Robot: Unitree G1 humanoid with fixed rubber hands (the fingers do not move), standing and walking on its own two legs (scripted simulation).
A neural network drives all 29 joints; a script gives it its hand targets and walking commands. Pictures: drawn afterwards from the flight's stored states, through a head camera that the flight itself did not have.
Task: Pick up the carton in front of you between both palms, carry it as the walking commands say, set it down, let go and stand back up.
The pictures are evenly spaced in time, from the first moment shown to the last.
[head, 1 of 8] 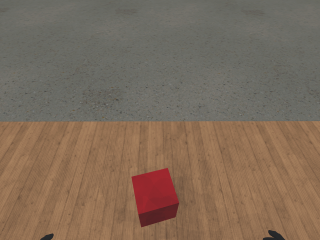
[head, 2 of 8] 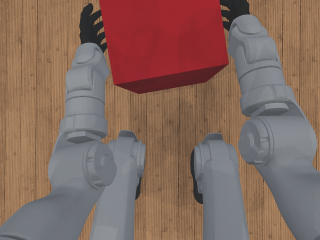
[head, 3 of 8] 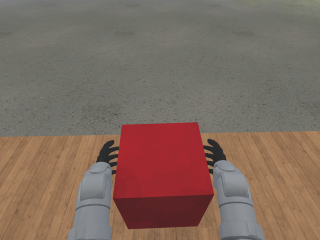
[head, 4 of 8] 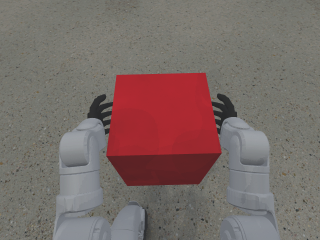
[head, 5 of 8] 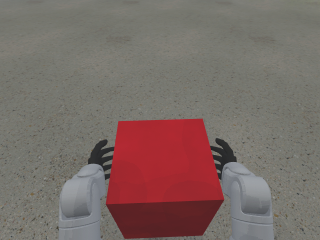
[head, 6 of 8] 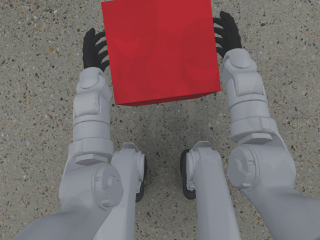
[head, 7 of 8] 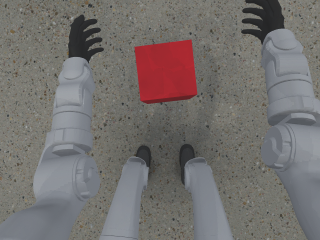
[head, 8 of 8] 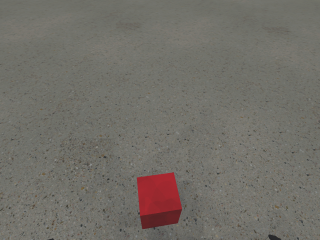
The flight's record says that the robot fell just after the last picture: no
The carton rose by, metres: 0.69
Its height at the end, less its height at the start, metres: -0.06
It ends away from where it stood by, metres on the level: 3.09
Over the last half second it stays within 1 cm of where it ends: yes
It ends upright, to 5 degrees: yes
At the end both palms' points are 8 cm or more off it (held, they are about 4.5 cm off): yes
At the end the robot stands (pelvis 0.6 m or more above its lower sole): yes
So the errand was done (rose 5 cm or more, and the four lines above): yes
